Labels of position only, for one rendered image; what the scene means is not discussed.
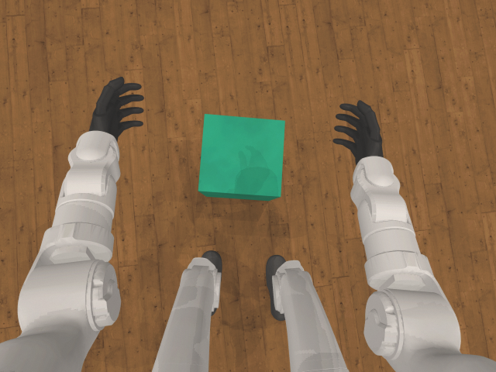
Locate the robot left hand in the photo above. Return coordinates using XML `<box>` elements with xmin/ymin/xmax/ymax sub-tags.
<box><xmin>89</xmin><ymin>77</ymin><xmax>144</xmax><ymax>142</ymax></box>

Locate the robot right hand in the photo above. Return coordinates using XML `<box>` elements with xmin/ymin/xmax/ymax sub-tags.
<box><xmin>333</xmin><ymin>100</ymin><xmax>384</xmax><ymax>165</ymax></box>

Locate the left robot upper arm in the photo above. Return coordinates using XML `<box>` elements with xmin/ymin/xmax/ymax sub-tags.
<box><xmin>0</xmin><ymin>260</ymin><xmax>121</xmax><ymax>372</ymax></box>

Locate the robot right foot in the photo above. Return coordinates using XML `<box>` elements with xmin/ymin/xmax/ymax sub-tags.
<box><xmin>266</xmin><ymin>255</ymin><xmax>286</xmax><ymax>321</ymax></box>

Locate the carton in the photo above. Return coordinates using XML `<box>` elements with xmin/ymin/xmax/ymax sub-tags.
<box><xmin>198</xmin><ymin>114</ymin><xmax>285</xmax><ymax>201</ymax></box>

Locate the right robot upper arm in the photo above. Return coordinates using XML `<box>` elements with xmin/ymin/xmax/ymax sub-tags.
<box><xmin>363</xmin><ymin>288</ymin><xmax>496</xmax><ymax>372</ymax></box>

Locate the robot right forearm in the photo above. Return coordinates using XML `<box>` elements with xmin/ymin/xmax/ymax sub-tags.
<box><xmin>350</xmin><ymin>156</ymin><xmax>461</xmax><ymax>343</ymax></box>

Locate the robot left thigh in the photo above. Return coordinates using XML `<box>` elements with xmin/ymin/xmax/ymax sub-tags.
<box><xmin>152</xmin><ymin>265</ymin><xmax>221</xmax><ymax>372</ymax></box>

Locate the robot left forearm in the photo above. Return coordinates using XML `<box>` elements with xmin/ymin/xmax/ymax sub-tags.
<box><xmin>18</xmin><ymin>131</ymin><xmax>121</xmax><ymax>330</ymax></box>

